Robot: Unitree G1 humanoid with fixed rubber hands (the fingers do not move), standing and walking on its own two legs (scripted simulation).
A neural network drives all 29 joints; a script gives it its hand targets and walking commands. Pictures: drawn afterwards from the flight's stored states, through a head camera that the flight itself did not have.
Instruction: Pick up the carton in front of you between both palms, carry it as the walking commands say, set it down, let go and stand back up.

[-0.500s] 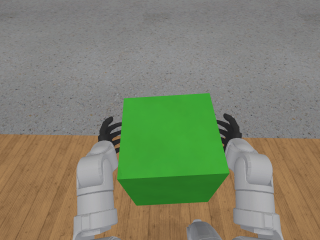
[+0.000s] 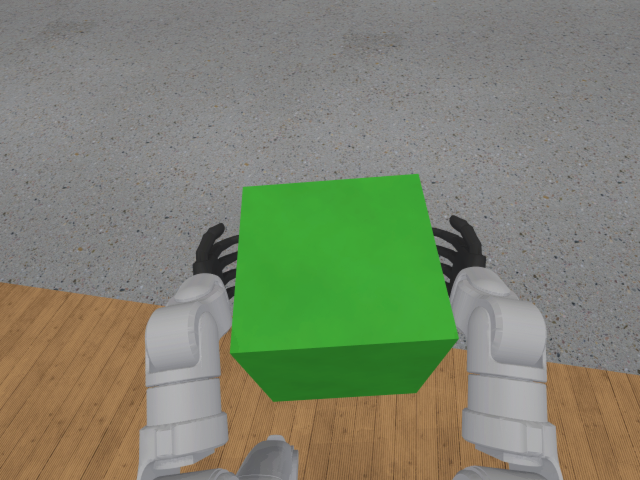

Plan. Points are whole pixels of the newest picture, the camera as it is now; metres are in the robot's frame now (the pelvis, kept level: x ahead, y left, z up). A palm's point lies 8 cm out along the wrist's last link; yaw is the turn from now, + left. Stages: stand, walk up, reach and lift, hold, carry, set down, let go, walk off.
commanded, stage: carry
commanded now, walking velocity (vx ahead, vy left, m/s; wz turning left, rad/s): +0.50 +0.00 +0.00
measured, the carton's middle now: (338, 300) +0.34 +0.02 +0.02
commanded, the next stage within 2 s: none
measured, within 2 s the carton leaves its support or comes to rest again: neither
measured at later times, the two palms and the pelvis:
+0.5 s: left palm (261, 149) +0.64 +0.16 +0.02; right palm (432, 156) +0.61 -0.14 +0.03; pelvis +0.30 +0.04 -0.04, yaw -2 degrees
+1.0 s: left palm (291, 72) +0.92 +0.14 +0.01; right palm (424, 67) +0.94 -0.17 +0.00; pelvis +0.61 -0.03 -0.07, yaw +0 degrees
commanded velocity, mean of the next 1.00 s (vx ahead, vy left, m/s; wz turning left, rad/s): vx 0.50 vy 0.00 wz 0.00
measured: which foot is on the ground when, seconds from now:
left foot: up 0.00-0.24, down 0.26-0.74, up 0.76-1.00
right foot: down 0.00-0.26, up 0.28-0.74, down 0.76-1.00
